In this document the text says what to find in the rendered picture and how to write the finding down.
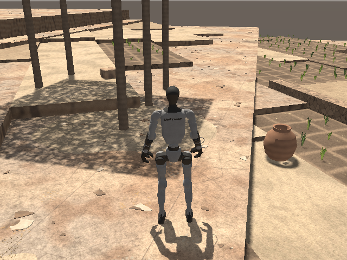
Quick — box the robot right forearm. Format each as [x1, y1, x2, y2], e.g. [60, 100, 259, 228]
[193, 131, 202, 150]

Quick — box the robot foot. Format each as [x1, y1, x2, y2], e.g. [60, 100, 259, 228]
[185, 209, 193, 223]
[158, 210, 166, 224]

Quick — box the left robot foot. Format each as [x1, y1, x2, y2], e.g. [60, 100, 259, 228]
[158, 210, 166, 224]

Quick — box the robot left forearm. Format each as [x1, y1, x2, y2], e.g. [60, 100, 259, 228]
[142, 132, 153, 153]

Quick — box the right robot foot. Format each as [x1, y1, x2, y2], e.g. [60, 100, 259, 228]
[185, 209, 193, 223]

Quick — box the robot right upper arm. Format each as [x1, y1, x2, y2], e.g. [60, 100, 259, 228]
[184, 109, 198, 139]

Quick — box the robot right hand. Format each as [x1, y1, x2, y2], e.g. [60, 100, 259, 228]
[190, 147, 203, 158]

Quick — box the robot left hand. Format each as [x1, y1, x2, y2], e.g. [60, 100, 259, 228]
[141, 151, 153, 163]

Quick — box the robot left upper arm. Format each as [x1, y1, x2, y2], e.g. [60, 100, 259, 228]
[147, 110, 162, 140]

